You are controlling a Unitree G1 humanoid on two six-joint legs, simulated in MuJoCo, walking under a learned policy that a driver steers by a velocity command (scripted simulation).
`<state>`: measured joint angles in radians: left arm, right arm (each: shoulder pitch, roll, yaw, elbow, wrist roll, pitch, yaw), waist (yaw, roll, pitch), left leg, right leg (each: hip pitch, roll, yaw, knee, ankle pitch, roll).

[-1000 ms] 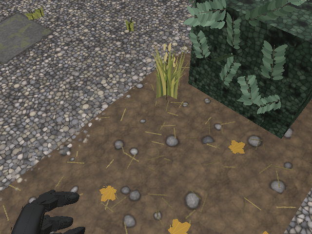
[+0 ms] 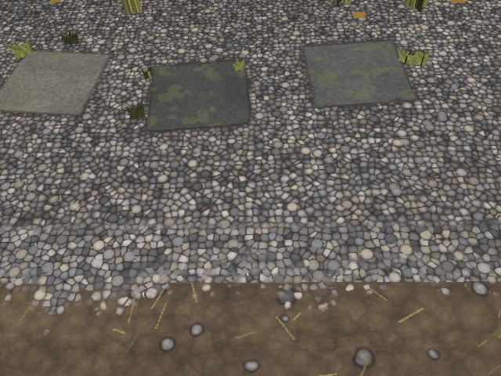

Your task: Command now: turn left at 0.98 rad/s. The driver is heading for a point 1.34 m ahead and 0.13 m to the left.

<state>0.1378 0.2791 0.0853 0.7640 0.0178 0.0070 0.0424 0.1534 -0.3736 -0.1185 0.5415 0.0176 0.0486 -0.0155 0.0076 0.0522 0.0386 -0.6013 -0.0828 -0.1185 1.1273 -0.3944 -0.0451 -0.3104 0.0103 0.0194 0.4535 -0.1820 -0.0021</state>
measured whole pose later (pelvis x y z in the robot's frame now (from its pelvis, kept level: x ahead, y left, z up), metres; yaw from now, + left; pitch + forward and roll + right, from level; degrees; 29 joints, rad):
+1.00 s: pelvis +0.02 +0.01 -0.01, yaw +25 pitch +0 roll +0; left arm 0.16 0.21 0.02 0.74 0.01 -0.01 0.01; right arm 0.21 -0.23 -0.05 0.77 -0.02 0.02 -0.02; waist -0.01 0.01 0.02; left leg -0.25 -0.01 -0.07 0.54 -0.29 -0.02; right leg -0.25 -0.01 -0.04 0.56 -0.31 -0.01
